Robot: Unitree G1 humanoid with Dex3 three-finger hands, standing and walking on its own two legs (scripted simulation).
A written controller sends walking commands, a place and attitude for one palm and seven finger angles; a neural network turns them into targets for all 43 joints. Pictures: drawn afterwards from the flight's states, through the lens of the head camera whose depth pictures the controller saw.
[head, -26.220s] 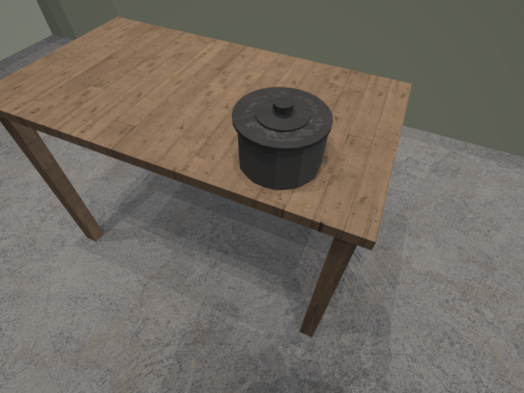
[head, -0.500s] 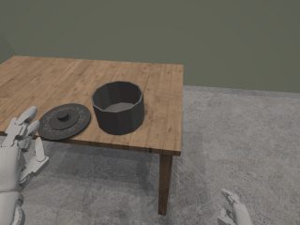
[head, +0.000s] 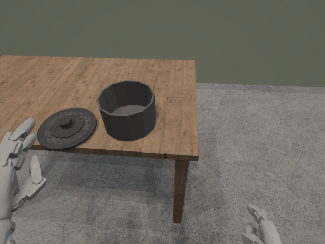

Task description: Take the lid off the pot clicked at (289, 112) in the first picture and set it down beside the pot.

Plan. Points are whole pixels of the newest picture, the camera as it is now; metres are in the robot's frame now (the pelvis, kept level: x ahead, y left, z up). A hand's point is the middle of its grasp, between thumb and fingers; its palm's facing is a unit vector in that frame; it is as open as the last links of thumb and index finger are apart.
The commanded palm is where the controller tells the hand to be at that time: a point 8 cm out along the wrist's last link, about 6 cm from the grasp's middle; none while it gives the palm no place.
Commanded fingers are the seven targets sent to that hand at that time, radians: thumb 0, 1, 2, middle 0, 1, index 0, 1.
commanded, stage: step back with the hand held close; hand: left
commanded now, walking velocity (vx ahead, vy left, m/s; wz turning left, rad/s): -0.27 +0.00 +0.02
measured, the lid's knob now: (65, 122) +0.49 +0.39 -0.01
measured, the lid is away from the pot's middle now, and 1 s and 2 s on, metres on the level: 0.23 0.23 0.23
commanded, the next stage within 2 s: stop stepping back and stand still in 1.08 s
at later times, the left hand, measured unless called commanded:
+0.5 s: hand (4, 228) +0.11 +0.25 +0.16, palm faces +0.40 -0.82 -0.40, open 7.4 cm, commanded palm +0.05 +0.30 +0.18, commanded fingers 0.00 0.90 0.90 -0.20 -0.30 -0.20 -0.30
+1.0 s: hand out of the picture +0.07 +0.24 +0.17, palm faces +0.28 -0.88 -0.38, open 7.4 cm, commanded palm +0.01 +0.30 +0.18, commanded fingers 0.00 0.90 0.90 -0.20 -0.30 -0.20 -0.30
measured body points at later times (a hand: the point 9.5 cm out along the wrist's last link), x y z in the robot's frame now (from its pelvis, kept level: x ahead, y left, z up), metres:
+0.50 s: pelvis -0.07 +0.02 -0.02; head -0.07 +0.02 +0.43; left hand +0.08 +0.30 +0.18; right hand +0.10 -0.22 -0.09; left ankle +0.02 +0.10 -0.74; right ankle -0.01 -0.13 -0.74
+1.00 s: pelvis -0.14 +0.02 -0.01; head -0.14 +0.04 +0.44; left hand +0.05 +0.28 +0.19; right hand +0.02 -0.22 -0.09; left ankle -0.08 +0.10 -0.74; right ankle -0.21 -0.10 -0.74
